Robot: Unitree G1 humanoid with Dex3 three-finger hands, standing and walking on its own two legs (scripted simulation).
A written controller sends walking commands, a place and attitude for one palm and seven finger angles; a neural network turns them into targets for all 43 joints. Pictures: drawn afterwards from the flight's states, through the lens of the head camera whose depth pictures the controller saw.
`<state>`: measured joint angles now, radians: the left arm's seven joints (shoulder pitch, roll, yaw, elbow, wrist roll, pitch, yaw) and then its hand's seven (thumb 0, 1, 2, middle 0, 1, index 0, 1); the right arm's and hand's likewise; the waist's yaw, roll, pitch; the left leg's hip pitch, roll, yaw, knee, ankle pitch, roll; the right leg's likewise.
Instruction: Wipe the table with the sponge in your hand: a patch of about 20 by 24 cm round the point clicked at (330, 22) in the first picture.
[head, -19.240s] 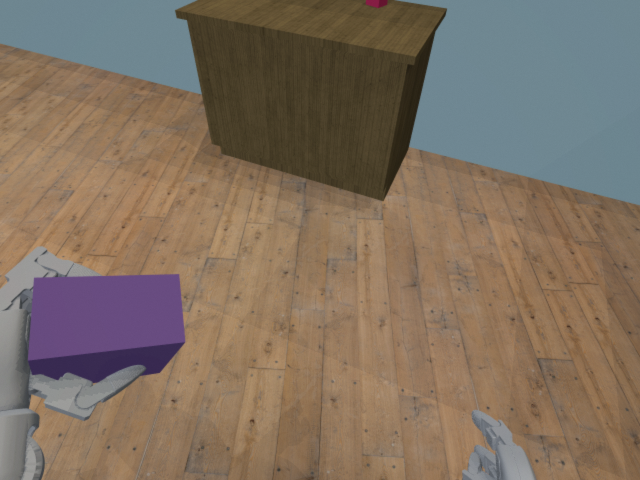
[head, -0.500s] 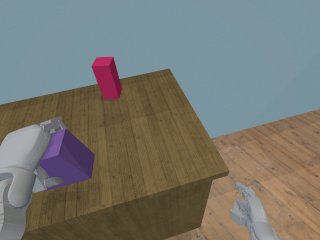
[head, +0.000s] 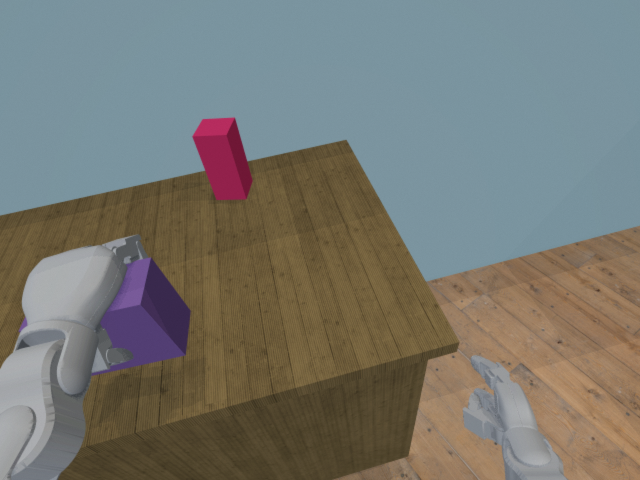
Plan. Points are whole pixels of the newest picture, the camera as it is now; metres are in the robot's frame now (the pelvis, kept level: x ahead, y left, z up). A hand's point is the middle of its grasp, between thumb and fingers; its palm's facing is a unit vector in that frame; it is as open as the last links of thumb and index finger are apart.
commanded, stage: turn the palm down, sponge in hand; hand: left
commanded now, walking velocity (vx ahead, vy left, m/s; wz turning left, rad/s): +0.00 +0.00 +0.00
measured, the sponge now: (124, 327) +0.23 +0.29 +0.10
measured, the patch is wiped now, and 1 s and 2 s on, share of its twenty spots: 0.00 0.00 0.00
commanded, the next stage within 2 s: move the sponge above the wiping area in 0.26 s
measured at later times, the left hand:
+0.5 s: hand (122, 303) +0.24 +0.28 +0.14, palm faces +0.08 -0.06 -1.00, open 10.7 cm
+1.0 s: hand (123, 311) +0.24 +0.29 +0.12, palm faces +0.04 -0.07 -1.00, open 10.7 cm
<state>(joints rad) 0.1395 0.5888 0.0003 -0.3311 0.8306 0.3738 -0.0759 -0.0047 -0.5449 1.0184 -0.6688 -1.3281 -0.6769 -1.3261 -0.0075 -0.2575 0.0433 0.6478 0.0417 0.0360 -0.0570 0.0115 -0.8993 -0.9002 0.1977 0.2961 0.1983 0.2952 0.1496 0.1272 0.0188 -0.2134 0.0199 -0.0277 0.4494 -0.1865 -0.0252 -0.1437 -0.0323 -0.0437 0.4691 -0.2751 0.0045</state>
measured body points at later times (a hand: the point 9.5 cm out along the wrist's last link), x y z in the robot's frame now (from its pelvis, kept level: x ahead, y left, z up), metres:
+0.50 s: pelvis +0.00 -0.01 +0.00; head +0.00 -0.06 +0.45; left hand +0.23 +0.28 +0.19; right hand +0.26 -0.21 -0.08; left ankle +0.04 +0.14 -0.74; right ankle -0.01 -0.12 -0.74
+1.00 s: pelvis +0.01 +0.00 +0.00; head +0.01 -0.04 +0.45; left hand +0.23 +0.29 +0.17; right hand +0.27 -0.19 -0.08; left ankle +0.04 +0.14 -0.74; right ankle -0.01 -0.12 -0.74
